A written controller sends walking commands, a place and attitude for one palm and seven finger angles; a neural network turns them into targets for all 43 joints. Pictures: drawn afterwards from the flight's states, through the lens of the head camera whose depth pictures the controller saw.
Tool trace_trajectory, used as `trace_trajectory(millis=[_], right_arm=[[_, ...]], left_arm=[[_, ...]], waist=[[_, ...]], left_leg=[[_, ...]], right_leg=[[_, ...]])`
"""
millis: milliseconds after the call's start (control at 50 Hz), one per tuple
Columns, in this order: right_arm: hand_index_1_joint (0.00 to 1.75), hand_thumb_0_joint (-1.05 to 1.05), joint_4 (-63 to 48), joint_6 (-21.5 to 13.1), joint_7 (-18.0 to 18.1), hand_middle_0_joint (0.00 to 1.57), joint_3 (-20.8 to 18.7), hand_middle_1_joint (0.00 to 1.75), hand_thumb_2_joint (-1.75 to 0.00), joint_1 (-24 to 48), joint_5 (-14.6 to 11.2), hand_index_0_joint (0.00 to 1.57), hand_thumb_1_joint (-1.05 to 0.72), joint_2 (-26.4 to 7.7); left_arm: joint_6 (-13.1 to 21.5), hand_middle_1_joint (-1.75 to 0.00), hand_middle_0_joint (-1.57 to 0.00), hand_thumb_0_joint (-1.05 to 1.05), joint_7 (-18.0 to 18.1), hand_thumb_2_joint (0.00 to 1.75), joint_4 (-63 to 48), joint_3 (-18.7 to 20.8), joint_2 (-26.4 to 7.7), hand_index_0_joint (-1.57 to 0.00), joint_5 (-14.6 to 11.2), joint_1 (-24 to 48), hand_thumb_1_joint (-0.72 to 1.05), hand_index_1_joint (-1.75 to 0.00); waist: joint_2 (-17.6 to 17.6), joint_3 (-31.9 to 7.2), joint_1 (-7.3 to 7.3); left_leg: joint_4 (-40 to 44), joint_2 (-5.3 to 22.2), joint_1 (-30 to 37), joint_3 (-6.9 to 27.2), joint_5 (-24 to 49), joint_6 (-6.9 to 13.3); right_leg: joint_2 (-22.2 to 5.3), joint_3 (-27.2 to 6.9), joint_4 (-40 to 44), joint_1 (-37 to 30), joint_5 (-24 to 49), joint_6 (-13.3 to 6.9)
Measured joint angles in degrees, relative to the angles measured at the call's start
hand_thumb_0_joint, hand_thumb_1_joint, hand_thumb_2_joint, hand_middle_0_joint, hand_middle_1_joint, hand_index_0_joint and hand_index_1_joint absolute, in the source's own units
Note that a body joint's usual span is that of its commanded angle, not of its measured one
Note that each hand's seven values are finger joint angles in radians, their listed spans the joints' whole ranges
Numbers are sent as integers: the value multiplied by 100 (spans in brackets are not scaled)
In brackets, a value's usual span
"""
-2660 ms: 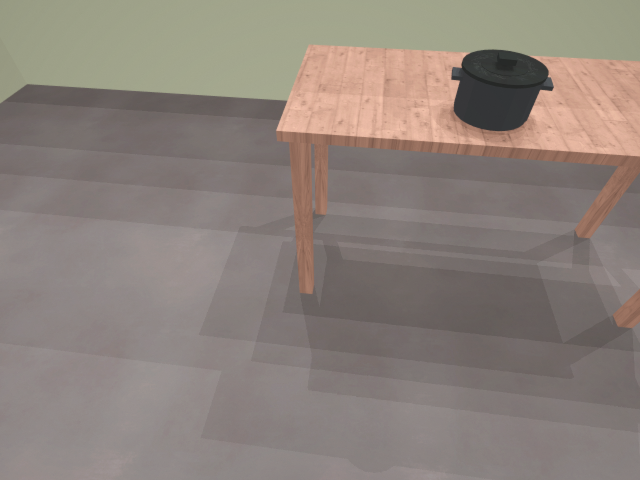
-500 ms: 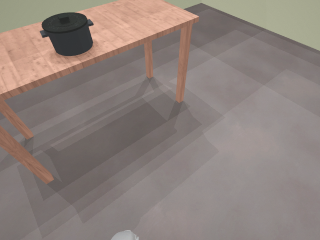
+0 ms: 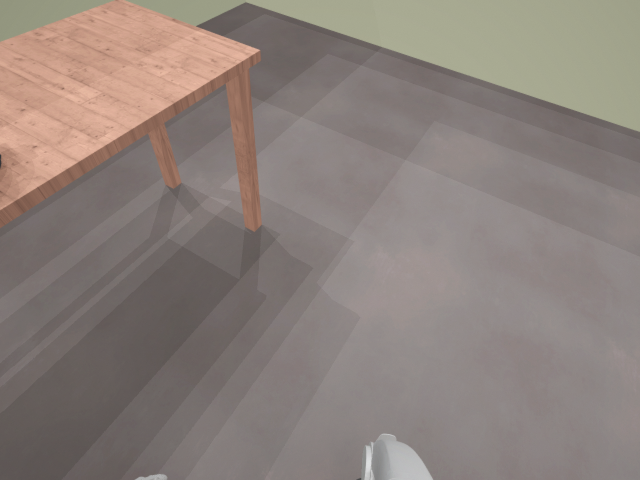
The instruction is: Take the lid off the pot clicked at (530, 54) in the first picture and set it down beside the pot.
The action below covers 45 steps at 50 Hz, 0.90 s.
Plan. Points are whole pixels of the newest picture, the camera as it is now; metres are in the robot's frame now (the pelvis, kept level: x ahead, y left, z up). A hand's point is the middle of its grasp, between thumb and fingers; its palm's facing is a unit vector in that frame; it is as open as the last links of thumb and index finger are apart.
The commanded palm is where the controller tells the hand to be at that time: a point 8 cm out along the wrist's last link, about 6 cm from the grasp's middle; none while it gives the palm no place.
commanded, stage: walk to a spot facing it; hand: left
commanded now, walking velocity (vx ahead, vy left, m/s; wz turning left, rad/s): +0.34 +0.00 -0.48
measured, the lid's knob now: out of the picture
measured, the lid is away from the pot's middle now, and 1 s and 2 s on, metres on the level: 0.00 0.00 0.00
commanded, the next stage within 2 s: turn to face it in 0.42 s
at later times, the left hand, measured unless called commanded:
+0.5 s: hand (245, 377) +0.29 +0.12 -0.16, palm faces -0.12 -0.96 -0.24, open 7.3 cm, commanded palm none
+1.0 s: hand (247, 310) +0.42 +0.14 -0.18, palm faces +0.05 -0.98 -0.18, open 7.4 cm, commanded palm none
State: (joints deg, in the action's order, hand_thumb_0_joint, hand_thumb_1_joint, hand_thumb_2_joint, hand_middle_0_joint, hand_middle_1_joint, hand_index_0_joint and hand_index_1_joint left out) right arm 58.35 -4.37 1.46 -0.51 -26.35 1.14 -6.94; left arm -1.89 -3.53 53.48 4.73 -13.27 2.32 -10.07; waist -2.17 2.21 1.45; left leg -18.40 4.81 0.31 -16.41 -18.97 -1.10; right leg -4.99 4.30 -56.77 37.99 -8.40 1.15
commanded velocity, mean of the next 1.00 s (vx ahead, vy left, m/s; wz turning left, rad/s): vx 0.15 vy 0.00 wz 0.16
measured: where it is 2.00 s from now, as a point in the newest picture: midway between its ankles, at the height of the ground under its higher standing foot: (334, 409)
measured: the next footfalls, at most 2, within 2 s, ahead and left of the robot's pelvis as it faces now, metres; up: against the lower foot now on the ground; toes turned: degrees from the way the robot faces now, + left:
right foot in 0.16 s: +0.24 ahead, -0.12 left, +0.00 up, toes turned -13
left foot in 0.72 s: +0.48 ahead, +0.02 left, +0.00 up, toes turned -3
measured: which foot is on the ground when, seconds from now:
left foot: down 0.00-0.16, up 0.18-0.70, down 0.72-1.00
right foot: up 0.00-0.14, down 0.16-0.72, up 0.74-1.00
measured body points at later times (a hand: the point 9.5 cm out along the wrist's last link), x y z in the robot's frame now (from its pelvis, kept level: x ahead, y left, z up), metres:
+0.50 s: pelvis +0.23 -0.07 +0.00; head +0.24 -0.08 +0.45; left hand +0.30 +0.17 -0.14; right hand +0.29 -0.31 -0.15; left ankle +0.35 +0.09 -0.67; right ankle +0.20 -0.11 -0.74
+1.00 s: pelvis +0.37 -0.04 -0.01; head +0.38 -0.02 +0.44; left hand +0.42 +0.19 -0.17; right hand +0.41 -0.29 -0.14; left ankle +0.44 +0.02 -0.74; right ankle +0.38 -0.21 -0.67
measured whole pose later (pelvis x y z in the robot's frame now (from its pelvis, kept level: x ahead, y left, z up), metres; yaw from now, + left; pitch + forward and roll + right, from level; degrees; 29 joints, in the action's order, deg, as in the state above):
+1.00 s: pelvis +0.37 -0.04 -0.01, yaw -2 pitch -1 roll -1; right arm 57.2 1.6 0.6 -2.9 -14.2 0.9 -10.9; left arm -1.2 1.1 56.8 4.2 -9.9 1.6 -14.6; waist -1.3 1.4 -0.2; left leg -27.3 -3.8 -17.6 -0.6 -8.9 5.2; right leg -5.0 -0.9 -60.3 29.4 -19.0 3.8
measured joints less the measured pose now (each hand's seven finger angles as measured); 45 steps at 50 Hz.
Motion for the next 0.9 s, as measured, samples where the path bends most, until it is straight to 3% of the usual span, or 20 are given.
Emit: trace_trajectory(millis=[100, 140, 160, 180, 220, 240, 280, 360, 460, 580, 680, 720, 760, 820, 900], right_arm=[[30, 1, 243, 58, -7, 20, -63, 30, -90, -272, 44, 20, -90, -38], [30, 1, 356, 107, -18, 20, -94, 30, -90, -377, 35, 20, -90, -63], [30, 1, 410, 146, -39, 20, -100, 30, -90, -455, 14, 20, -90, -50], [30, 1, 444, 201, -61, 20, -102, 30, -90, -474, -29, 20, -90, -47], [30, 1, 493, 312, -60, 20, -123, 30, -90, -238, -82, 20, -90, -85], [30, 1, 471, 345, -56, 20, -146, 30, -90, -75, -77, 20, -90, -104], [30, 1, 337, 358, -44, 20, -184, 30, -90, 283, -33, 20, -91, -154], [30, 1, -77, 315, -43, 20, -219, 30, -90, 949, 39, 19, -91, -240], [30, 1, -375, 301, -112, 20, -235, 30, -90, 1537, 63, 19, -91, -291], [30, 1, -428, 333, -188, 20, -200, 30, -90, 2035, 33, 19, -91, -318], [30, 1, -340, 318, -170, 20, -119, 30, -90, 2216, -20, 19, -91, -237], [30, 1, -338, 254, -149, 20, -65, 30, -90, 2158, -4, 19, -91, -210], [30, 0, -353, 216, -128, 20, -35, 30, -90, 2077, 10, 19, -91, -178], [30, 0, -299, 290, -85, 20, 6, 30, -90, 1833, -39, 20, -91, -139], [30, -1, -164, 449, -19, 20, -147, 30, -90, 1502, -56, 20, -94, -250]], left_arm=[[58, -29, -19, 1, -16, 90, -31, -91, 149, -19, -23, 506, 91, -30], [175, -29, -19, 1, -11, 90, -71, -127, 182, -19, -20, 646, 91, -30], [271, -29, -19, 1, -6, 90, -100, -148, 165, -19, -14, 664, 91, -30], [379, -29, -19, 1, 23, 90, -126, -150, 158, -20, -19, 678, 91, -30], [483, -29, -19, 1, 97, 90, -134, -149, 171, -20, -103, 663, 91, -30], [485, -29, -19, 1, 130, 90, -116, -152, 169, -20, -127, 607, 91, -30], [472, -29, -20, 0, 211, 90, -15, -157, 184, -20, -137, 448, 91, -30], [509, -29, -20, 0, 331, 90, 234, -110, 234, -20, -118, 18, 92, -30], [571, -29, -20, 0, 340, 90, 448, -108, 202, -20, -103, -497, 93, -30], [632, -29, -20, 0, 393, 90, 660, -214, 320, -20, -107, -1093, 92, -30], [603, -29, -20, 1, 476, 90, 922, -299, 423, -20, -99, -1455, 91, -30], [547, -29, -20, 1, 505, 90, 1010, -312, 456, -20, -120, -1571, 91, -30], [448, -29, -20, 1, 522, 90, 1053, -316, 466, -20, -179, -1545, 91, -30], [286, -29, -20, 1, 534, 90, 972, -254, 441, -20, -164, -1276, 91, -30], [158, -29, -20, 1, 469, 90, 664, -145, 425, -20, -108, -839, 91, -30]], waist=[[119, 295, 251], [182, 384, 289], [146, 387, 279], [116, 387, 230], [149, 463, 209], [152, 463, 212], [176, 408, 211], [241, 162, 170], [329, -111, -36], [373, -180, -346], [275, -86, -433], [236, -34, -409], [162, 52, -388], [43, 158, -383], [43, 107, -328]], left_leg=[[-131, 145, 481, -345, -506, -268], [-643, 329, 538, -430, -837, -367], [-1286, 449, 406, -409, -986, -378], [-2338, 544, 54, -196, -1028, -325], [-4488, 498, -882, 605, -1051, -196], [-5209, 435, -1326, 890, -856, -153], [-5784, 421, -2088, 1182, -403, -103], [-5199, 524, -3142, 1341, 133, -139], [-4191, 509, -3651, 1387, 664, -227], [-3095, 268, -3434, 1302, 799, -187], [-2148, -156, -2788, 1101, 760, 53], [-1552, -327, -2316, 1042, 1384, 239], [-1618, -429, -2165, 1037, 967, 535], [-1619, -593, -1991, 1080, 654, 632], [-1175, -761, -1794, 1287, 867, 638]], right_leg=[[185, 327, 1445, -323, -140, -266], [384, 481, 1900, -692, -282, -461], [445, 532, 2161, -973, -146, -604], [465, 534, 2061, -986, 159, -773], [577, 503, 1637, -1026, -283, -884], [636, 475, 1662, -1156, -483, -878], [753, 413, 1977, -1479, -554, -827], [920, 235, 2715, -2043, -422, -851], [1011, 33, 3257, -2641, -483, -822], [1008, -150, 3552, -3312, -771, -704], [884, -69, 3549, -3843, -1197, -519], [811, 38, 2944, -3794, -1529, -417], [671, 76, 1217, -3122, -1895, -220], [498, -152, -789, -2072, -2084, -1], [151, -347, -855, -1237, -1515, 143]])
